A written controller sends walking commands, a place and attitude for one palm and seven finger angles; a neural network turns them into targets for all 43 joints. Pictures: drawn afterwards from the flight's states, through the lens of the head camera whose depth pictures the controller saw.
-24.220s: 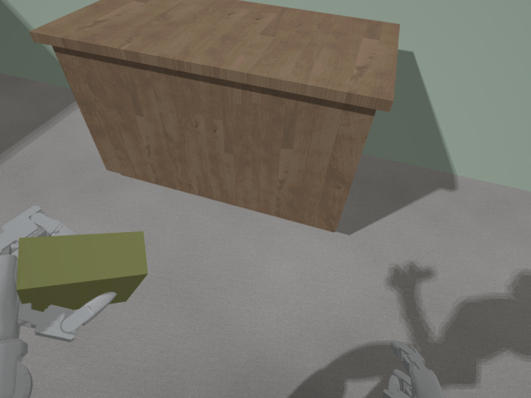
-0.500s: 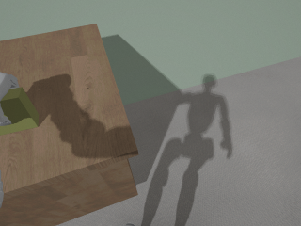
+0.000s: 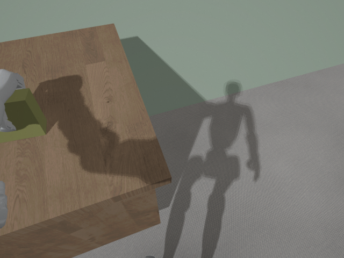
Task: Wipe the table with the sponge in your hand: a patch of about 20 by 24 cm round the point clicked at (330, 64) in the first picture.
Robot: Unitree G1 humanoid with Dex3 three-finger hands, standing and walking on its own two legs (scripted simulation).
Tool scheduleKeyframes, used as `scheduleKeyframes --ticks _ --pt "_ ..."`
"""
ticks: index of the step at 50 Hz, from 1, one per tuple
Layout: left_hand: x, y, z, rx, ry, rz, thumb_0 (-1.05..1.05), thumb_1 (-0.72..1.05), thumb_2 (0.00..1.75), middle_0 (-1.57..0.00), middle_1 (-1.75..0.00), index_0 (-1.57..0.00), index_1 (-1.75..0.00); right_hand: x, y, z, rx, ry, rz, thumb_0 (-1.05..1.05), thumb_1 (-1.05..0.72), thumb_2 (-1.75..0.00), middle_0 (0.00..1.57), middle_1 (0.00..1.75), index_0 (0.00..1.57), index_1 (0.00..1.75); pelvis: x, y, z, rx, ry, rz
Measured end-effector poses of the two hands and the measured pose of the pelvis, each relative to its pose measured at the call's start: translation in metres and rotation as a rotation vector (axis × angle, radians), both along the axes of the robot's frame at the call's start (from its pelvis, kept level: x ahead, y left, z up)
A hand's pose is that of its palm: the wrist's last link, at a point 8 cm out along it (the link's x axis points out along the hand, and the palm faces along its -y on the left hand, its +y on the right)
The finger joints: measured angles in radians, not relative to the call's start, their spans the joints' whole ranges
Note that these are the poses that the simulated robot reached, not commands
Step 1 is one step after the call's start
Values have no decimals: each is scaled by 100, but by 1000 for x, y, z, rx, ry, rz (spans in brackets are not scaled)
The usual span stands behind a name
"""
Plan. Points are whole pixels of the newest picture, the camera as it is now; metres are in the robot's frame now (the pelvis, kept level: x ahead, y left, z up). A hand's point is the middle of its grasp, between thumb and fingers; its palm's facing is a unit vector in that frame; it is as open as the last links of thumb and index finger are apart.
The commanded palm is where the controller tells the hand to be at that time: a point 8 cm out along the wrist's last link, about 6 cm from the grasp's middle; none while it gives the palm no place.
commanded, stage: slide across to the middle lane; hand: left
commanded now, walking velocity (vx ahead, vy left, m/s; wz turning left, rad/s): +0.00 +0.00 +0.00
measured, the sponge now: (9, 122) +0.39 +0.40 +0.06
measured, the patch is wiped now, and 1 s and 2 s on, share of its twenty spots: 0.50 0.50 0.60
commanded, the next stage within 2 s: wipe back along the middle lane in 0.60 s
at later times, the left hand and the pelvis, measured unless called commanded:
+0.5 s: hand (31, 93) +0.44 +0.35 +0.11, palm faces -0.10 +0.04 -0.99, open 9.3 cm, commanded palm +0.44 +0.33 +0.16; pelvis +0.02 +0.01 +0.01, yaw +1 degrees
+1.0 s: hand (44, 100) +0.43 +0.31 +0.11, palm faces -0.07 +0.04 -1.00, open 9.3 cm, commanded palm +0.41 +0.30 +0.14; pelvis +0.03 -0.01 +0.02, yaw +0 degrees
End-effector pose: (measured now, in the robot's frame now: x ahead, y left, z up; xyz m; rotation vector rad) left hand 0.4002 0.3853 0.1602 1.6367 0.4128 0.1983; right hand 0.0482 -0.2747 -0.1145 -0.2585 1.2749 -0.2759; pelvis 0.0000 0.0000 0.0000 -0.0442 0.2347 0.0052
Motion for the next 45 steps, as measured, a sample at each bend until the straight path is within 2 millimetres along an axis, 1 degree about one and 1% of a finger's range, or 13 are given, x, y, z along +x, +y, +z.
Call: scheduleKeyframes --ticks 8,13,18,22,28,35,45 --pt "4 -2 0 17 6 -31 1 -55 113 -84 -137 -88 -143 0 6 3 -6 15 7 1 -91 -90 20 30 21 30 3 7 3 -2 -14 11" --pt "8 -6 3 10 -12 -47 1 -54 113 -83 -139 -86 -145 5 11 4 -3 20 20 1 -91 -90 20 30 21 30 6 9 5 -2 -24 21" --pt "16 -20 7 2 -34 -73 0 -53 112 -82 -140 -85 -146 14 15 4 11 15 33 1 -91 -90 20 30 21 30 11 11 7 1 -33 24" --pt "25 -36 5 -19 -35 -93 0 -52 112 -81 -141 -84 -147 25 18 3 30 -4 33 1 -91 -90 20 30 21 30 15 12 9 4 -40 18" --pt "32 -52 3 -27 -44 -95 0 -51 111 -80 -141 -84 -147 41 22 2 63 -34 34 1 -91 -90 20 30 21 30 21 10 11 10 -45 6" --pt "30 -60 1 -15 -55 -62 0 -49 110 -79 -142 -83 -147 53 19 2 84 -47 37 1 -91 -90 20 30 21 30 25 4 13 15 -52 1" --pt "19 -73 2 -31 -69 -45 -1 -46 108 -77 -143 -80 -149 64 4 6 75 -67 38 1 -91 -90 20 30 20 30 29 -5 16 22 -76 -4"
